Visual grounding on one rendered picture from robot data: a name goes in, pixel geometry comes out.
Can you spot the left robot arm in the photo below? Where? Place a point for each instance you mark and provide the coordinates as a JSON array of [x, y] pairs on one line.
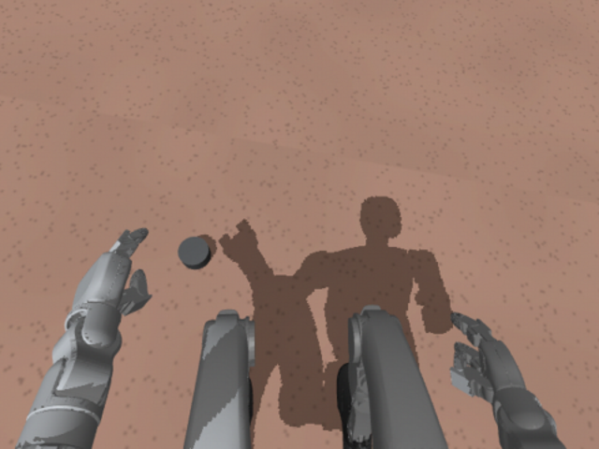
[[71, 399]]

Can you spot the left robot hand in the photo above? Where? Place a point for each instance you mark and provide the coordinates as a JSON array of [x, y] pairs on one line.
[[104, 282]]

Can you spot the right robot hand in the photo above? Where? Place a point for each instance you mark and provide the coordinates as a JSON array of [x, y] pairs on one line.
[[492, 367]]

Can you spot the right robot arm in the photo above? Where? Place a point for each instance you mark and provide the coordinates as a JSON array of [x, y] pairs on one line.
[[522, 422]]

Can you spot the right robot foot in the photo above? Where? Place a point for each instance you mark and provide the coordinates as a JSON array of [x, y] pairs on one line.
[[344, 407]]

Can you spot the tin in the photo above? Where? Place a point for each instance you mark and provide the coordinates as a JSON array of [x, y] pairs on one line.
[[194, 252]]

